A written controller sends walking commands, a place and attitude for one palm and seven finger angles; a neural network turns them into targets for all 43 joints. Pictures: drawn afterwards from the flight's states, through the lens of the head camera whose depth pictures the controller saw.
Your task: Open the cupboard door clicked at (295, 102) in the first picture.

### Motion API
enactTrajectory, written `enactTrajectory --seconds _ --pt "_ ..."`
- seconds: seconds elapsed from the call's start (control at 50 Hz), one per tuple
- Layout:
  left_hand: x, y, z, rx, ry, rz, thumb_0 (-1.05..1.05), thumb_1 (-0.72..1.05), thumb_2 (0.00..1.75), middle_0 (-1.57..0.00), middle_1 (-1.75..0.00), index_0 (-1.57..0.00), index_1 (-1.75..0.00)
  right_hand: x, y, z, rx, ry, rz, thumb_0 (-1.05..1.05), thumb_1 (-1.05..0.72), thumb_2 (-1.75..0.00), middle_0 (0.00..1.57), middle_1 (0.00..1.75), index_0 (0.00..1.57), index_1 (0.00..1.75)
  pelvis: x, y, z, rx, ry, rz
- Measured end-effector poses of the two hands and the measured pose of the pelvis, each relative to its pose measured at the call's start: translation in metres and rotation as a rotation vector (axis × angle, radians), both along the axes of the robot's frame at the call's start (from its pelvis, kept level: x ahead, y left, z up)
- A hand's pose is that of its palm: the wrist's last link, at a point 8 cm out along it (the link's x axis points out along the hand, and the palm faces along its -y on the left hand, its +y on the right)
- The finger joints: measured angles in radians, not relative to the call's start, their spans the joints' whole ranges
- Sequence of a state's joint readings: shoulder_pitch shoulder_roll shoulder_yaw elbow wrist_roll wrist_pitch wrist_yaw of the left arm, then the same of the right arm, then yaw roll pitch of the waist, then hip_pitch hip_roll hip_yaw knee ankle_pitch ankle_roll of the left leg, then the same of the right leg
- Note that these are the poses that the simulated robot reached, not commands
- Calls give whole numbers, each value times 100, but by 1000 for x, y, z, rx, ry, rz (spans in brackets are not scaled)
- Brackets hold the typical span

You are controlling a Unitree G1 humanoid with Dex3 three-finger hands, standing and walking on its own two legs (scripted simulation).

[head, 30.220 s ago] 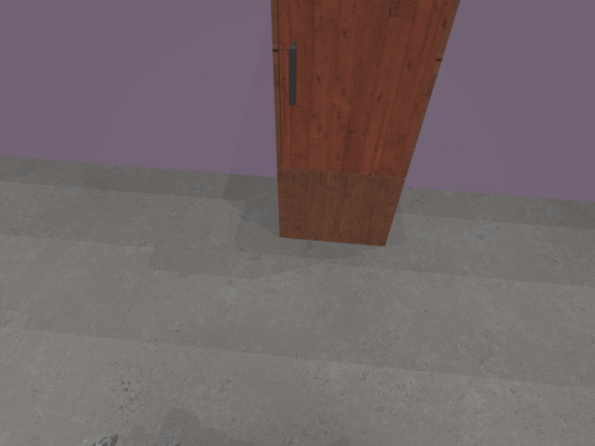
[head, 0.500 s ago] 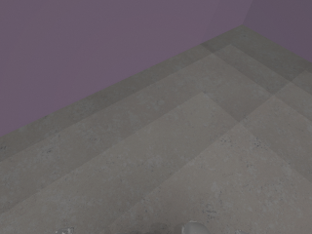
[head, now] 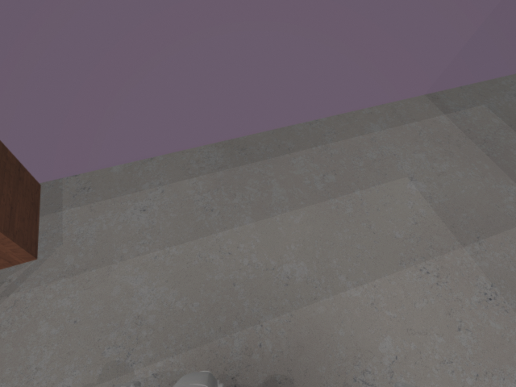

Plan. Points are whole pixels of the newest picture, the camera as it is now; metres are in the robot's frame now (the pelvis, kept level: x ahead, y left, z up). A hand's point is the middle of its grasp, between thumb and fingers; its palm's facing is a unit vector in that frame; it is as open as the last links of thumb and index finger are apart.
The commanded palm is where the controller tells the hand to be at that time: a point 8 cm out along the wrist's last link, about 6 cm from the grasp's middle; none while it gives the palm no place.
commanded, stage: turn to face it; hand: left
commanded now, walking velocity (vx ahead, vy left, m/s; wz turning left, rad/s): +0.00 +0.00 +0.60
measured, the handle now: out of the picture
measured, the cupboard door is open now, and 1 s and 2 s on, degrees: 41 41 41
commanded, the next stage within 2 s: take the last steps up to it in 1.60 s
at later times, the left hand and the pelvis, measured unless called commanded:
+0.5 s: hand out of the picture +0.05 +0.19 -0.15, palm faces +0.27 -0.91 -0.31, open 7.4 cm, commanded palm none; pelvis +0.01 -0.04 +0.00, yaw +17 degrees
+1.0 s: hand out of the picture -0.06 +0.20 -0.17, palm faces +0.58 -0.77 -0.27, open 7.4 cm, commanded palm none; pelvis +0.01 -0.03 +0.00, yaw +34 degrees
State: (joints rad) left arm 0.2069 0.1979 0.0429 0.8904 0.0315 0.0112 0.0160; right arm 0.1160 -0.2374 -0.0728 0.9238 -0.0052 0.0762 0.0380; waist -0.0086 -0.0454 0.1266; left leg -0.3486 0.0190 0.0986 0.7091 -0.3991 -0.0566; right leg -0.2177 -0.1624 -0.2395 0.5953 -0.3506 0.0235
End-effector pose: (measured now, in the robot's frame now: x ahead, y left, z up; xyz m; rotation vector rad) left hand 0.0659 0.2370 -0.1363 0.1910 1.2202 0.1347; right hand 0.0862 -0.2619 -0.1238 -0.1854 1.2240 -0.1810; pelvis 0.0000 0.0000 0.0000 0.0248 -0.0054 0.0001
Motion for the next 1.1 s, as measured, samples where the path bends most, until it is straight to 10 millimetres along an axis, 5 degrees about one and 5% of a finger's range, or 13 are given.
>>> enactTrajectory --seconds 0.1,0.26,0.44,0.6,0.72,0.9,1.1 --pt "-31 33 -18 13 72 100 1 90 90 -20 -30 -21 -30 34 19 4 -41 -78 103 0 -91 -90 19 30 20 30 -2 12 -10 -22 11 57" --pt "-33 46 7 46 17 180 1 90 90 -20 -29 -20 -30 36 29 12 -32 -37 176 0 -90 -90 20 30 20 30 -1 7 6 -42 24 135" --pt "-23 15 20 98 -80 235 1 90 90 -20 -29 -20 -30 38 1 -17 23 39 221 0 -90 -89 20 30 20 30 5 -29 -4 -19 36 248" --pt "-58 -30 26 68 -28 333 1 90 90 -20 -29 -21 -30 70 -10 -14 35 66 299 1 -90 -90 20 30 20 30 11 -46 7 9 11 355" --pt "-93 -42 16 32 9 447 1 91 90 -20 -30 -21 -30 108 14 -5 24 47 420 1 -91 -90 19 30 19 30 16 -46 8 19 11 441" --pt "-160 -18 -14 17 100 612 1 91 90 -20 -30 -21 -30 163 79 3 -3 -115 613 0 -91 -90 19 30 20 30 10 -26 -11 -6 4 548" --pt "-139 -7 17 78 -17 679 1 91 90 -20 -29 -20 -30 156 79 3 7 -32 688 0 -90 -90 20 30 20 30 20 -37 5 -32 8 651"
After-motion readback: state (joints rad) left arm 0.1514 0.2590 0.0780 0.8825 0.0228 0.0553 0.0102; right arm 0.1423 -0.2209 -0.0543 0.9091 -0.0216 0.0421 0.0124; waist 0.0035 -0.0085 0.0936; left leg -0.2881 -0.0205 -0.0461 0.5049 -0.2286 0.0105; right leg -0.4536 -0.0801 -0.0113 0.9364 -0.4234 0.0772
